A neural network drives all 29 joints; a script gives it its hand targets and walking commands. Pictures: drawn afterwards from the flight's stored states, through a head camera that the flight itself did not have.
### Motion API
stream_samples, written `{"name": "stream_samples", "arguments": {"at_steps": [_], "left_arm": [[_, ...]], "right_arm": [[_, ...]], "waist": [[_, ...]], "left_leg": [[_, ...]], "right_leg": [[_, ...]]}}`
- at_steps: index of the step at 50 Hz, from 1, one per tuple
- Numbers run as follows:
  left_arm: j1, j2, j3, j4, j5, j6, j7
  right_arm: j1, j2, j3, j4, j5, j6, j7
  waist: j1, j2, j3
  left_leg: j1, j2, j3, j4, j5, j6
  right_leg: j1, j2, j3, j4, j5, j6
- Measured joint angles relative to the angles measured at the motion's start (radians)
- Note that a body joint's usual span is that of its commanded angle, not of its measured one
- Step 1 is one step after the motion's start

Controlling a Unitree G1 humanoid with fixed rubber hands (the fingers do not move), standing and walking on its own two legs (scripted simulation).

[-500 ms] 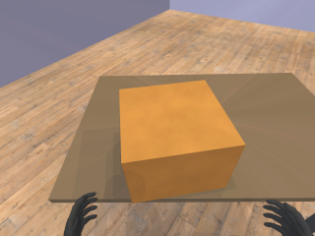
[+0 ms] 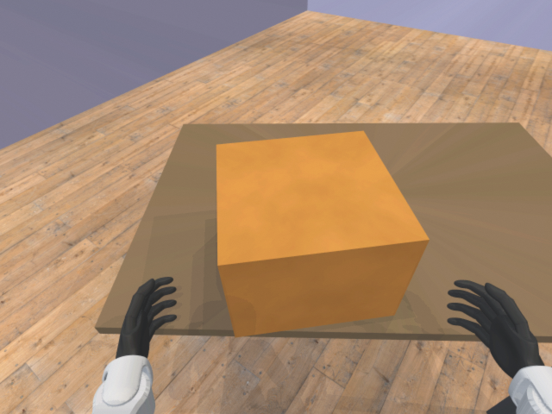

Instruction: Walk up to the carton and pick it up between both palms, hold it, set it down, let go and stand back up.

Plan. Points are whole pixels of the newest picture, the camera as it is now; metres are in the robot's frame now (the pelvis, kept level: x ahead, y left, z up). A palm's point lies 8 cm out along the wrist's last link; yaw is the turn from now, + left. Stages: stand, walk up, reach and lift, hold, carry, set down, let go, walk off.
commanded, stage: reach and lift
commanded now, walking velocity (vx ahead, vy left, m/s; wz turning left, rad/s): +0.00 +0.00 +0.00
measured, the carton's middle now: (303, 227) +0.44 +0.02 +0.02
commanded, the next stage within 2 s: none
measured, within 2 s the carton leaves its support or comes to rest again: neither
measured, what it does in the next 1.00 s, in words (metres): stands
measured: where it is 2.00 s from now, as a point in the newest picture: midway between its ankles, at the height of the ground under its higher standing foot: outside the picture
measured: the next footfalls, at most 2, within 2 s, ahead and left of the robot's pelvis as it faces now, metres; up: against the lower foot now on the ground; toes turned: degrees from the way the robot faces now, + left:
none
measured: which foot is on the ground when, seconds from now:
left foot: down 0.00-1.00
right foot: down 0.00-1.00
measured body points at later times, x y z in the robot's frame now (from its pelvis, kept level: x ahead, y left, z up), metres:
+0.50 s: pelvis +0.04 +0.00 +0.00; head +0.06 +0.00 +0.45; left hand +0.30 +0.24 +0.10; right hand +0.33 -0.24 +0.08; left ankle +0.00 +0.13 -0.75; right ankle +0.04 -0.11 -0.75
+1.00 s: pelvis +0.01 +0.00 +0.00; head +0.03 -0.01 +0.45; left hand +0.34 +0.24 +0.14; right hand +0.40 -0.25 +0.13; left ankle +0.00 +0.13 -0.75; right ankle +0.04 -0.11 -0.75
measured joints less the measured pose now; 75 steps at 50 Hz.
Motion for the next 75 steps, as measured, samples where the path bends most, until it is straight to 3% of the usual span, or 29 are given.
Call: {"name": "stream_samples", "arguments": {"at_steps": [5, 10, 21, 30, 38, 48, 55, 68, 75], "left_arm": [[-0.054, -0.001, 0.024, -0.005, -0.002, 0.082, -0.014], [-0.047, 0.006, 0.033, -0.075, -0.029, 0.102, -0.02], [-0.066, 0.018, 0.117, -0.225, -0.023, 0.178, -0.086], [-0.166, 0.034, 0.167, -0.247, -0.019, 0.345, -0.105], [-0.237, 0.049, 0.178, -0.298, -0.035, 0.43, -0.092], [-0.501, 0.053, 0.192, -0.047, -0.055, 0.52, -0.086], [-0.635, 0.076, 0.213, 0.058, -0.058, 0.54, -0.079], [-0.852, 0.164, 0.203, 0.287, -0.079, 0.526, -0.082], [-0.879, 0.144, 0.196, 0.34, -0.042, 0.486, -0.112]], "right_arm": [[-0.065, -0.005, -0.004, 0.016, -0.001, 0.057, -0.007], [-0.084, -0.018, -0.014, -0.027, 0.0, 0.066, -0.024], [-0.086, -0.088, 0.049, -0.128, 0.079, 0.089, -0.083], [-0.225, -0.127, 0.064, -0.085, 0.112, 0.179, -0.1], [-0.36, -0.166, 0.041, -0.035, 0.135, 0.221, -0.09], [-0.613, -0.166, 0.047, 0.207, 0.133, 0.325, -0.066], [-0.749, -0.163, 0.057, 0.268, 0.127, 0.345, -0.079], [-0.968, -0.158, 0.071, 0.466, 0.128, 0.387, -0.097], [-1.001, -0.141, 0.098, 0.545, 0.124, 0.347, -0.106]], "waist": [[0.002, 0.004, 0.013], [-0.014, 0.021, 0.014], [-0.032, 0.044, -0.008], [-0.021, 0.012, 0.007], [-0.019, 0.022, 0.002], [-0.011, 0.046, -0.047], [-0.011, 0.037, -0.049], [-0.015, 0.013, -0.09], [-0.019, 0.035, -0.093]], "left_leg": [[-0.011, -0.001, -0.003, -0.021, 0.012, -0.002], [-0.026, 0.001, -0.007, -0.026, 0.005, -0.003], [0.002, 0.022, -0.002, -0.023, -0.038, -0.009], [-0.007, 0.026, -0.005, -0.013, -0.042, -0.012], [-0.046, 0.022, -0.005, 0.005, -0.036, -0.007], [-0.09, 0.012, 0.001, 0.01, -0.015, 0.0], [-0.128, 0.017, -0.009, 0.019, -0.004, -0.007], [-0.197, 0.02, -0.047, 0.033, 0.001, -0.018], [-0.188, 0.016, -0.059, 0.043, -0.016, -0.017]], "right_leg": [[-0.012, -0.001, -0.002, -0.015, 0.007, 0.002], [-0.022, 0.002, -0.006, -0.029, 0.004, 0.004], [0.028, 0.023, -0.002, -0.078, -0.007, 0.004], [0.033, 0.027, -0.004, -0.099, 0.004, 0.003], [-0.002, 0.022, -0.003, -0.089, 0.016, 0.007], [-0.066, 0.013, 0.005, -0.046, 0.017, 0.008], [-0.108, 0.017, -0.005, -0.024, 0.018, 0.001], [-0.162, 0.017, -0.042, -0.008, 0.008, -0.01], [-0.136, 0.013, -0.053, -0.023, 0.0, -0.002]]}}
